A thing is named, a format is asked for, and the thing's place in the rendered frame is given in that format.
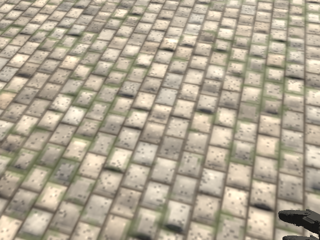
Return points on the right robot hand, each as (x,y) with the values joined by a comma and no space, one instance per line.
(308,219)

